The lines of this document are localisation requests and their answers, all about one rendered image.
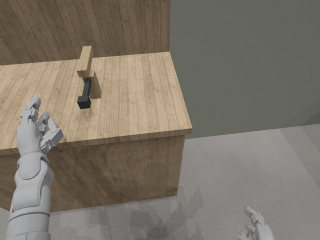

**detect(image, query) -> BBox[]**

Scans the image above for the robot right hand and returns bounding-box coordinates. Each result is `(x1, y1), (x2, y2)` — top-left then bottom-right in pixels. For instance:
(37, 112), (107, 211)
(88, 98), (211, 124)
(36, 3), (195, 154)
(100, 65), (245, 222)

(238, 206), (275, 240)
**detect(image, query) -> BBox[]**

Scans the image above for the robot left hand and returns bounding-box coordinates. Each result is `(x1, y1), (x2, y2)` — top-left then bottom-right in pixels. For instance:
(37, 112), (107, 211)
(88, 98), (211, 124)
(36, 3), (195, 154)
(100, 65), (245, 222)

(16, 96), (64, 157)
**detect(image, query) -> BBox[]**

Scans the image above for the left robot forearm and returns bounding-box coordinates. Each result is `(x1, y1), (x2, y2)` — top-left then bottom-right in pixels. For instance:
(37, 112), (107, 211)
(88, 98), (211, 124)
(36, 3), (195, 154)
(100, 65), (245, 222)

(5, 152), (54, 240)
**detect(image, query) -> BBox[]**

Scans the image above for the tap lever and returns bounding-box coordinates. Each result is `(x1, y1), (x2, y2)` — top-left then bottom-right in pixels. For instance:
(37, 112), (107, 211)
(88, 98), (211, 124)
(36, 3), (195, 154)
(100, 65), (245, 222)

(77, 78), (92, 109)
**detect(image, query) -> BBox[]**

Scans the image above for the counter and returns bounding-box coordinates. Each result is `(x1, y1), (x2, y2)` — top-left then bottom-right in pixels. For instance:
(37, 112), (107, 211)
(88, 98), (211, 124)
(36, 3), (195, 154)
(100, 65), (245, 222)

(0, 0), (193, 213)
